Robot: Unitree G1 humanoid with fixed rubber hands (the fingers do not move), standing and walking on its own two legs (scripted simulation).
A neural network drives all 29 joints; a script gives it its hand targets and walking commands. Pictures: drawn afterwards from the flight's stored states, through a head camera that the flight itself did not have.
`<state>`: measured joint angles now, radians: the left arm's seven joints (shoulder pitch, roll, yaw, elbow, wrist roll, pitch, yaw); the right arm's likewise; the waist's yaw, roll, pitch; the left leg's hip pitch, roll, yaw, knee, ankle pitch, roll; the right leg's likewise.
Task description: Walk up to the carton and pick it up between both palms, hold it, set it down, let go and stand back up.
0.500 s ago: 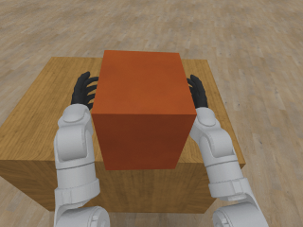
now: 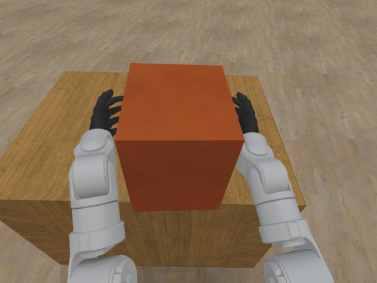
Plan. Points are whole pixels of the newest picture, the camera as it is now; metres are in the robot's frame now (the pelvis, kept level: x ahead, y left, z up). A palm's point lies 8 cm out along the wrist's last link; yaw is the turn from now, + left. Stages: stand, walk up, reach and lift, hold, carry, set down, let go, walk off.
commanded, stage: hold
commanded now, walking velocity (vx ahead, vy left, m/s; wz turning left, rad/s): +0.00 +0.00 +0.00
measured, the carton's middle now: (176, 140) +0.37 +0.00 +0.12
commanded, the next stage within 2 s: set down in 0.36 s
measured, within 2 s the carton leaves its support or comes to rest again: neither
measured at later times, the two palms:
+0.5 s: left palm (99, 139) +0.34 +0.14 +0.17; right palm (246, 137) +0.35 -0.14 +0.15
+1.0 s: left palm (108, 136) +0.38 +0.14 +0.14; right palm (239, 134) +0.38 -0.14 +0.13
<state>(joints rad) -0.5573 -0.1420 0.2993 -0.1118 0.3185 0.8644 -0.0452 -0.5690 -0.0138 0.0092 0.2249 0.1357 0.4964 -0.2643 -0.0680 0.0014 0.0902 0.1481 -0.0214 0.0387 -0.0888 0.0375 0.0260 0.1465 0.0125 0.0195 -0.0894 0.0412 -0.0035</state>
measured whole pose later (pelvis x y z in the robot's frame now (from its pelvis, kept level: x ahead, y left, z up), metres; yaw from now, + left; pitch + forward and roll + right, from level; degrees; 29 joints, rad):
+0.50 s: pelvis +0.00 +0.00 +0.00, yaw +0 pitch -8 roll +0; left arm -0.51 -0.15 0.30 -0.15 0.32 0.87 -0.07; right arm -0.52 -0.02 0.05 0.19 0.18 0.50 -0.30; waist -0.06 -0.01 0.11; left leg 0.19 -0.02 0.04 -0.09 0.03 0.02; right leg 0.19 0.02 0.02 -0.09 0.04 -0.01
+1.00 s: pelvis +0.01 +0.01 +0.00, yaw +1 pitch -1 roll +0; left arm -0.56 -0.17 0.36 0.13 0.36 0.63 -0.05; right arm -0.58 0.04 -0.11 0.43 -0.03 0.34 -0.17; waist -0.07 0.00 0.03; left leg 0.08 -0.03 0.03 -0.09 0.04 0.03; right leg 0.08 0.00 0.01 -0.09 0.04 0.00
